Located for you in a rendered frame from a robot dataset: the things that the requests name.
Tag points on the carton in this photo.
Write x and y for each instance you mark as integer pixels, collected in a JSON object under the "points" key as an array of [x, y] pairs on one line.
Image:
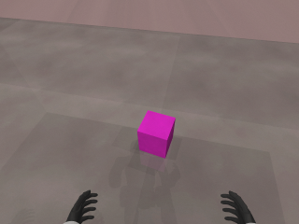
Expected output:
{"points": [[155, 133]]}

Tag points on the left robot hand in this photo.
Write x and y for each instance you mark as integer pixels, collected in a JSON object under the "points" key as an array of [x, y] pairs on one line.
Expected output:
{"points": [[78, 210]]}

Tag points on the right robot hand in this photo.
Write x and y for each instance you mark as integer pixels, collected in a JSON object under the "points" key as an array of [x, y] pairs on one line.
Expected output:
{"points": [[241, 210]]}

